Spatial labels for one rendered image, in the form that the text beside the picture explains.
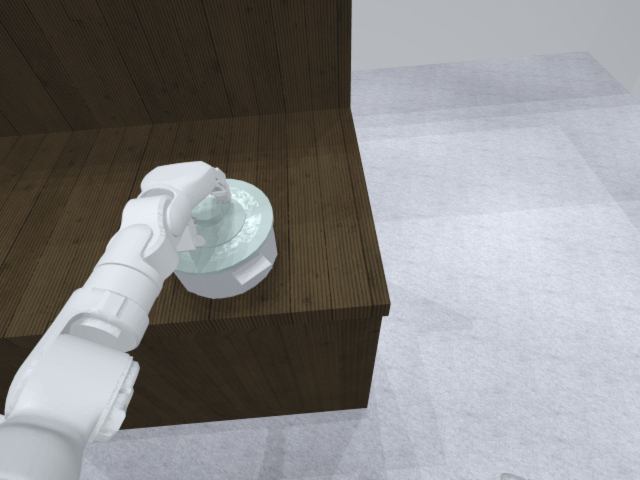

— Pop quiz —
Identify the lid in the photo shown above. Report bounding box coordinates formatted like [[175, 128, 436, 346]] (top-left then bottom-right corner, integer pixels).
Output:
[[174, 179, 274, 276]]

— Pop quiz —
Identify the table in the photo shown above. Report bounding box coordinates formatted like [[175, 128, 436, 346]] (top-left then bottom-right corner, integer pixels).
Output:
[[0, 0, 391, 430]]

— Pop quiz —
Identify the knob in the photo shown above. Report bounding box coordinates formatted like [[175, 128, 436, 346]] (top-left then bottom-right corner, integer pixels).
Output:
[[192, 198, 224, 227]]

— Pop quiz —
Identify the left robot upper arm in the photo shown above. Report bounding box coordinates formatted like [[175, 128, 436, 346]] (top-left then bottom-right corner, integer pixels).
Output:
[[0, 332, 140, 480]]

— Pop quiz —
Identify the robot left hand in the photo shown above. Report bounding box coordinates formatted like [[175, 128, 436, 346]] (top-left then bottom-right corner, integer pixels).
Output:
[[141, 161, 231, 253]]

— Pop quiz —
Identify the left robot forearm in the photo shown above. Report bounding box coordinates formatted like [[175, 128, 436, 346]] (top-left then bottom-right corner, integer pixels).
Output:
[[5, 184, 192, 420]]

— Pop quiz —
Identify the pot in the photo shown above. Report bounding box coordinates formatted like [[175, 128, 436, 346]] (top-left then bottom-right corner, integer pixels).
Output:
[[173, 227, 278, 299]]

